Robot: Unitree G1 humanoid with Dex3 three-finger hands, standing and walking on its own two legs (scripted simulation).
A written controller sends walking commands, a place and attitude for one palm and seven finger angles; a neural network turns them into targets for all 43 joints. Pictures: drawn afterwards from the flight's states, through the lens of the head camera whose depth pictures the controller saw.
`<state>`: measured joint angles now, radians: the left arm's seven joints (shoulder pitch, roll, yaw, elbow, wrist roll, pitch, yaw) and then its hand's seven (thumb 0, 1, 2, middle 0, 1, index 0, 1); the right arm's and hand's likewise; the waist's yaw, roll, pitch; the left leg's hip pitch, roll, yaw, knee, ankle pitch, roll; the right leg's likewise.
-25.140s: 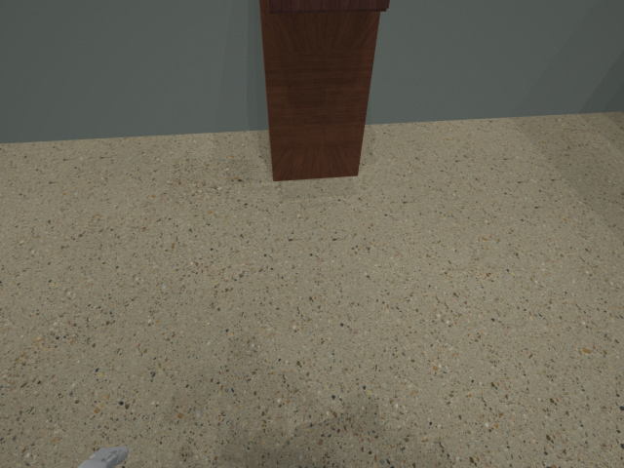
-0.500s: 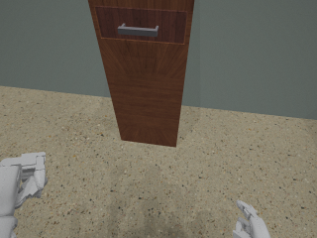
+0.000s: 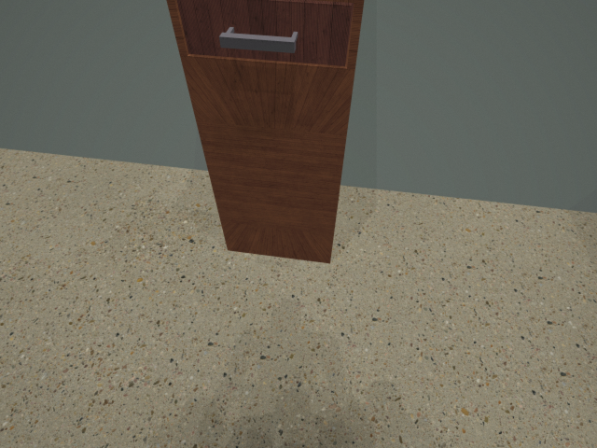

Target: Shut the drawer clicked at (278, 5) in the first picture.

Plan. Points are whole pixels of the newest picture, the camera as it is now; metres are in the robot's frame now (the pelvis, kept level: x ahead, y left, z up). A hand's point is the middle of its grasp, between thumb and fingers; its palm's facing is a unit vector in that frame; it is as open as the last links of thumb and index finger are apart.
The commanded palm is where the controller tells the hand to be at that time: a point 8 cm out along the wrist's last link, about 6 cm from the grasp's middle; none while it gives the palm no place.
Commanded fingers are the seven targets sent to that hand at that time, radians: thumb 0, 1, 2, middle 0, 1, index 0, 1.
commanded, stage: let the arm hang, fingers relaxed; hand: left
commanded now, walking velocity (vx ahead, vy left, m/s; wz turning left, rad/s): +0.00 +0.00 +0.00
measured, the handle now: (260, 38) +0.90 +0.14 +0.13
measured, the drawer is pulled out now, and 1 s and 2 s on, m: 0.00 0.00 0.00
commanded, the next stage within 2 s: look to check the result in 0.56 s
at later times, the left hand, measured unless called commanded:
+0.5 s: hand out of the picture +0.02 +0.16 -0.17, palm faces +0.01 -0.98 -0.19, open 7.3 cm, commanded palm none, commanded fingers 0.00 0.90 0.90 -0.20 -0.30 -0.20 -0.30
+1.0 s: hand out of the picture +0.04 +0.16 -0.17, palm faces +0.02 -0.98 -0.21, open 7.4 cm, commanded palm none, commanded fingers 0.00 0.90 0.90 -0.20 -0.30 -0.20 -0.30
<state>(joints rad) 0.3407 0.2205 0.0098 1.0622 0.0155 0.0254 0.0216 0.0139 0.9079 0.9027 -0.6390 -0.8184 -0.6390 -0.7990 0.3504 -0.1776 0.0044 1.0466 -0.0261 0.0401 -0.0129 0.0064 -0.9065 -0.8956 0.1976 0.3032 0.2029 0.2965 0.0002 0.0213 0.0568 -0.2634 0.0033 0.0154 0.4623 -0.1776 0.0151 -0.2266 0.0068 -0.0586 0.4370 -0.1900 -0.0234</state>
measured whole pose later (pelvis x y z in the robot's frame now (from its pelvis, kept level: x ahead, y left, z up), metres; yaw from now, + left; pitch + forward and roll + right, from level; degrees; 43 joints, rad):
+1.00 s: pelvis +0.03 -0.01 +0.00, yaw -1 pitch -2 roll +0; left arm 0.26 0.15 0.02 1.15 0.01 -0.02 0.04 0.01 0.91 0.90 -0.20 -0.30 -0.20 -0.30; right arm 0.28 -0.14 -0.01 1.13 -0.02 0.00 -0.04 0.00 -0.91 -0.90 0.20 0.30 0.20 0.30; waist -0.01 0.02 0.05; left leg -0.16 0.02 0.03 0.39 -0.20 -0.01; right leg -0.14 0.02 -0.04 0.39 -0.22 -0.04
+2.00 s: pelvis +0.05 -0.03 +0.01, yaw -1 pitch -1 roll +0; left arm 0.17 0.23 0.02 1.14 0.01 -0.03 0.02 0.01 0.91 0.90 -0.20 -0.30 -0.20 -0.30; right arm 0.19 -0.24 -0.01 1.13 -0.02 0.00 -0.03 0.00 -0.91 -0.90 0.20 0.30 0.20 0.30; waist -0.01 0.02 0.05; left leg -0.12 0.03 0.03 0.33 -0.19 -0.02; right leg -0.10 0.04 -0.05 0.32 -0.21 -0.05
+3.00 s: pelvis +0.06 -0.03 +0.01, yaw -2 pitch -1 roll +0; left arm 0.13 0.28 0.02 1.14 0.01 -0.03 0.01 0.01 0.91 0.90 -0.20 -0.30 -0.20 -0.30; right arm 0.15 -0.29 -0.01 1.12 -0.02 0.00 -0.02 0.00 -0.90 -0.90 0.20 0.30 0.21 0.30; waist -0.01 0.01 0.05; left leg -0.09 0.04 0.03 0.30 -0.19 -0.03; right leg -0.08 0.05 -0.04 0.29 -0.20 -0.06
